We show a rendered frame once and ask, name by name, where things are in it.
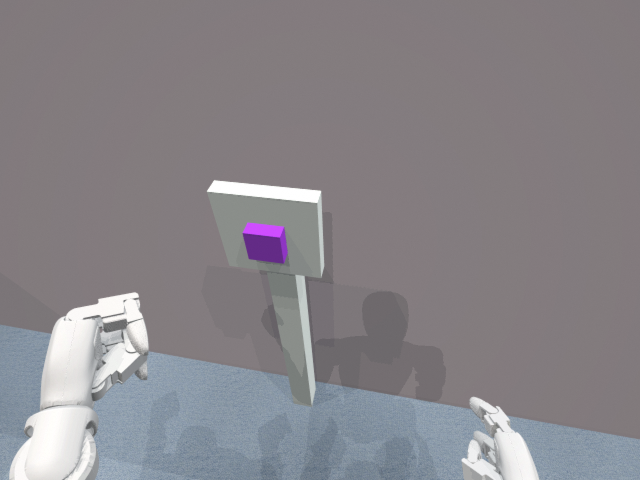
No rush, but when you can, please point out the left robot forearm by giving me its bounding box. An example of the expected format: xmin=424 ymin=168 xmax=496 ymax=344
xmin=9 ymin=405 xmax=99 ymax=480

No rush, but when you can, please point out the left robot hand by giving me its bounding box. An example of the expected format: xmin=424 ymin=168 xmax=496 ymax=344
xmin=40 ymin=292 xmax=149 ymax=411

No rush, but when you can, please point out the button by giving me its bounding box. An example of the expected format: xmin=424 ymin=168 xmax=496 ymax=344
xmin=243 ymin=223 xmax=288 ymax=264

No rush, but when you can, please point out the panel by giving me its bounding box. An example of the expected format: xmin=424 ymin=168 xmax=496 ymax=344
xmin=207 ymin=180 xmax=324 ymax=407

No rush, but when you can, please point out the right robot hand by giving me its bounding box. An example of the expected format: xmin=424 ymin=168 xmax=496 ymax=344
xmin=462 ymin=397 xmax=539 ymax=480

